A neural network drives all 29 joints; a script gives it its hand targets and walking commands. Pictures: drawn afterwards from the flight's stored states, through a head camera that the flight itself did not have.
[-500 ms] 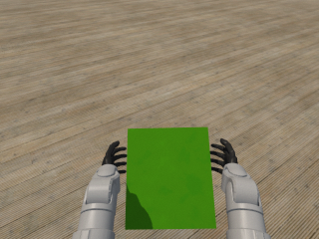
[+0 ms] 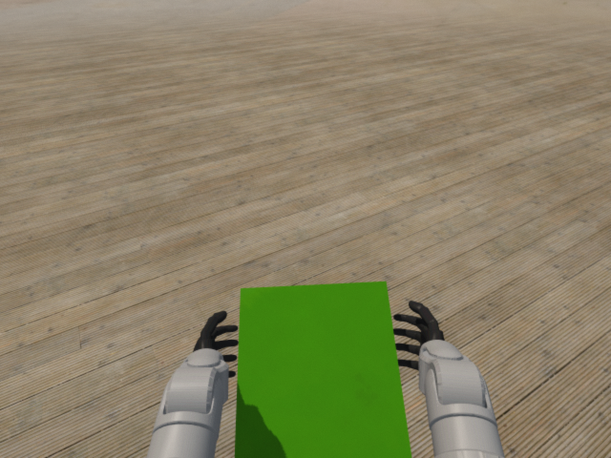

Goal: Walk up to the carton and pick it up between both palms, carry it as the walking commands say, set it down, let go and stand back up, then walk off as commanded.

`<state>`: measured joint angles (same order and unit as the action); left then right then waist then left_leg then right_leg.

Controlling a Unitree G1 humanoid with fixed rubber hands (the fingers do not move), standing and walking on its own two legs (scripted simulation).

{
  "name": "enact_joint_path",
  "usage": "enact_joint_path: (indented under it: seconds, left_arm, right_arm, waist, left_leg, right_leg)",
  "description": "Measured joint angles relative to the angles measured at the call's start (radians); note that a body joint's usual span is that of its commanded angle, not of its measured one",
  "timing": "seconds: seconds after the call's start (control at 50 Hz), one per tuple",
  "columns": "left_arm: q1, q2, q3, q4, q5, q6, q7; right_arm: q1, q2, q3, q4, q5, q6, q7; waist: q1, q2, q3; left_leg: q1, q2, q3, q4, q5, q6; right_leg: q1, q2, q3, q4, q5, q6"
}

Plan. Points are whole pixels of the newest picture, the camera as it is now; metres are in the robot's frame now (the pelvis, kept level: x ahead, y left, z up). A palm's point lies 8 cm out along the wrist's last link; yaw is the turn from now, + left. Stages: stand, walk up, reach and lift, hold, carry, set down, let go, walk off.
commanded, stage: hold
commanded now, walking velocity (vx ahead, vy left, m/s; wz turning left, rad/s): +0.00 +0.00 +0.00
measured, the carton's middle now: (317, 378) +0.30 -0.02 -0.08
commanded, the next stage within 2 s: set down in 0.12 s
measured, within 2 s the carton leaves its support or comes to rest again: neither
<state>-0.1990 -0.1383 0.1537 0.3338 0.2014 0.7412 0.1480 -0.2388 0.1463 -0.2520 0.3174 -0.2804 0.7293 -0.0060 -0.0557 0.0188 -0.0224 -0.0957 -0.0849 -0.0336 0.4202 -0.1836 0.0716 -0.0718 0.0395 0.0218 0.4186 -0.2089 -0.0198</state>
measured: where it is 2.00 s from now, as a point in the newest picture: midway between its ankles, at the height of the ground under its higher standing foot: outside the picture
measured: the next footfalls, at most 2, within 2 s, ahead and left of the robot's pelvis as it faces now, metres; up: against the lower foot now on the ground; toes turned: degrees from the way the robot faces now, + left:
none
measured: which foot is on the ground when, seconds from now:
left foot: down 0.00-1.00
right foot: down 0.00-1.00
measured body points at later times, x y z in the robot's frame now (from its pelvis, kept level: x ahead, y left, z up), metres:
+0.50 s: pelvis -0.01 +0.00 -0.02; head -0.07 +0.00 +0.43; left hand +0.31 +0.17 +0.01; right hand +0.31 -0.15 +0.01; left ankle +0.03 +0.07 -0.74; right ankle +0.02 -0.11 -0.74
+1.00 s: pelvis -0.02 -0.03 -0.05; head +0.09 +0.00 +0.39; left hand +0.32 +0.14 -0.11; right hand +0.33 -0.16 -0.09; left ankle +0.04 +0.08 -0.74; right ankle +0.02 -0.11 -0.74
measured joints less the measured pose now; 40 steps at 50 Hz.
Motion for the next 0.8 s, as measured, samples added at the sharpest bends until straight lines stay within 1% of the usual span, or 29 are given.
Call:
enact_joint_path:
  seconds: [0.04, 0.08, 0.1, 0.14, 0.16, 0.18, 0.22, 0.24, 0.3, 0.34, 0.38, 0.44, 0.48, 0.52, 0.6, 0.64, 0.66, 0.74, 0.76, 0.8]
  left_arm:
    - [-0.011, -0.004, -0.005, -0.007, -0.005, -0.002, 0.006]
    - [-0.036, -0.006, 0.006, -0.002, 0.003, -0.011, -0.005]
    - [-0.048, -0.01, 0.012, -0.002, 0.007, -0.016, -0.01]
    - [-0.076, -0.017, 0.033, 0.01, 0.024, -0.03, -0.039]
    - [-0.09, -0.02, 0.044, 0.018, 0.034, -0.037, -0.057]
    - [-0.102, -0.023, 0.054, 0.03, 0.049, -0.048, -0.065]
    - [-0.125, -0.029, 0.073, 0.06, 0.084, -0.061, -0.07]
    - [-0.136, -0.033, 0.089, 0.081, 0.103, -0.065, -0.069]
    - [-0.17, -0.027, 0.142, 0.154, 0.141, -0.066, -0.065]
    - [-0.191, -0.008, 0.163, 0.206, 0.152, -0.066, -0.064]
    - [-0.21, 0.018, 0.17, 0.252, 0.149, -0.069, -0.067]
    - [-0.244, 0.044, 0.182, 0.305, 0.146, -0.088, -0.079]
    - [-0.262, 0.053, 0.181, 0.326, 0.136, -0.116, -0.09]
    - [-0.268, 0.056, 0.174, 0.337, 0.113, -0.155, -0.102]
    - [-0.243, 0.03, 0.172, 0.332, 0.077, -0.243, -0.114]
    - [-0.22, 0.008, 0.174, 0.317, 0.071, -0.28, -0.11]
    - [-0.209, -0.005, 0.177, 0.311, 0.074, -0.296, -0.106]
    - [-0.159, -0.041, 0.178, 0.263, 0.082, -0.34, -0.082]
    - [-0.149, -0.039, 0.169, 0.249, 0.076, -0.348, -0.076]
    - [-0.138, -0.028, 0.156, 0.221, 0.062, -0.371, -0.068]
  right_arm:
    - [0.0, 0.0, -0.01, -0.015, 0.009, -0.005, -0.006]
    - [-0.006, 0.002, -0.018, -0.023, 0.022, -0.019, -0.02]
    - [-0.006, 0.002, -0.017, -0.03, 0.033, -0.026, -0.036]
    - [-0.016, 0.004, -0.022, -0.03, 0.055, -0.041, -0.079]
    - [-0.026, 0.006, -0.026, -0.023, 0.065, -0.05, -0.108]
    - [-0.035, 0.008, -0.032, -0.019, 0.073, -0.055, -0.118]
    - [-0.056, 0.013, -0.046, 0.002, 0.072, -0.061, -0.127]
    - [-0.076, 0.019, -0.059, 0.03, 0.063, -0.066, -0.128]
    - [-0.15, 0.037, -0.112, 0.166, 0.002, -0.094, -0.118]
    - [-0.196, 0.043, -0.15, 0.256, -0.039, -0.115, -0.096]
    - [-0.237, 0.042, -0.194, 0.334, -0.078, -0.137, -0.051]
    - [-0.269, 0.017, -0.234, 0.403, -0.106, -0.171, 0.038]
    - [-0.267, 0.008, -0.235, 0.396, -0.113, -0.191, 0.066]
    - [-0.251, 0.007, -0.234, 0.364, -0.119, -0.212, 0.072]
    - [-0.19, 0.004, -0.195, 0.26, -0.093, -0.235, 0.045]
    - [-0.165, 0.0, -0.179, 0.227, -0.081, -0.25, 0.031]
    - [-0.153, -0.004, -0.172, 0.214, -0.071, -0.257, 0.026]
    - [-0.111, -0.012, -0.147, 0.194, -0.014, -0.301, 0.01]
    - [-0.1, -0.009, -0.138, 0.187, 0.012, -0.316, -0.002]
    - [-0.085, 0.005, -0.109, 0.176, 0.062, -0.358, -0.047]
  waist:
    - [-0.015, -0.009, 0.013]
    - [-0.022, -0.025, 0.024]
    - [-0.022, -0.033, 0.027]
    - [-0.015, -0.049, 0.027]
    - [-0.009, -0.056, 0.026]
    - [0.0, -0.062, 0.023]
    - [0.033, -0.071, 0.007]
    - [0.049, -0.073, -0.003]
    - [0.077, -0.08, -0.023]
    - [0.087, -0.077, -0.028]
    - [0.083, -0.062, -0.028]
    - [0.082, -0.026, -0.016]
    - [0.074, 0.002, 0.006]
    - [0.055, 0.027, 0.032]
    - [0.019, 0.045, 0.065]
    - [0.001, 0.037, 0.076]
    - [-0.001, 0.028, 0.078]
    - [0.021, -0.037, 0.071]
    - [0.034, -0.058, 0.069]
    - [0.063, -0.098, 0.066]
  left_leg:
    - [-0.018, 0.001, 0.007, 0.002, 0.007, 0.001]
    - [-0.037, 0.002, 0.018, 0.012, 0.009, 0.001]
    - [-0.044, 0.003, 0.025, 0.016, 0.01, 0.0]
    - [-0.06, 0.006, 0.038, 0.03, 0.007, 0.0]
    - [-0.067, 0.008, 0.045, 0.039, 0.004, 0.0]
    - [-0.072, 0.009, 0.051, 0.048, 0.0, -0.001]
    - [-0.083, 0.015, 0.064, 0.069, -0.012, -0.001]
    - [-0.086, 0.015, 0.065, 0.079, -0.015, -0.001]
    - [-0.085, 0.01, 0.054, 0.108, -0.036, -0.002]
    - [-0.085, 0.006, 0.042, 0.13, -0.049, -0.003]
    - [-0.091, 0.002, 0.026, 0.155, -0.064, -0.005]
    - [-0.106, 0.0, 0.011, 0.184, -0.079, -0.005]
    - [-0.115, 0.001, 0.002, 0.196, -0.083, -0.003]
    - [-0.123, 0.0, -0.005, 0.194, -0.08, -0.002]
    - [-0.157, -0.001, -0.002, 0.174, -0.067, 0.0]
    - [-0.184, 0.001, 0.006, 0.17, -0.063, -0.002]
    - [-0.2, 0.003, 0.015, 0.168, -0.063, -0.004]
    - [-0.288, 0.02, 0.051, 0.182, -0.068, -0.015]
    - [-0.315, 0.024, 0.057, 0.192, -0.071, -0.019]
    - [-0.372, 0.032, 0.055, 0.219, -0.079, -0.033]
  right_leg:
    - [-0.023, 0.001, 0.007, 0.008, 0.006, 0.001]
    - [-0.049, 0.003, 0.019, 0.028, 0.007, 0.002]
    - [-0.061, 0.004, 0.025, 0.037, 0.007, 0.002]
    - [-0.084, 0.009, 0.039, 0.059, 0.006, 0.002]
    - [-0.094, 0.011, 0.046, 0.071, 0.004, 0.002]
    - [-0.102, 0.014, 0.052, 0.082, 0.001, 0.003]
    - [-0.118, 0.022, 0.068, 0.103, -0.004, 0.002]
    - [-0.123, 0.025, 0.073, 0.115, -0.009, 0.001]
    - [-0.12, 0.025, 0.068, 0.141, -0.027, 0.0]
    - [-0.115, 0.024, 0.057, 0.157, -0.041, -0.001]
    - [-0.11, 0.021, 0.041, 0.168, -0.051, -0.003]
    - [-0.114, 0.019, 0.024, 0.182, -0.066, -0.001]
    - [-0.113, 0.02, 0.014, 0.181, -0.068, 0.0]
    - [-0.116, 0.019, 0.007, 0.171, -0.064, -0.002]
    - [-0.155, 0.017, 0.012, 0.16, -0.055, 0.001]
    - [-0.189, 0.019, 0.021, 0.166, -0.054, -0.001]
    - [-0.211, 0.021, 0.03, 0.172, -0.053, -0.003]
    - [-0.323, 0.04, 0.067, 0.214, -0.055, -0.012]
    - [-0.354, 0.047, 0.074, 0.227, -0.056, -0.016]
    - [-0.417, 0.063, 0.085, 0.255, -0.057, -0.026]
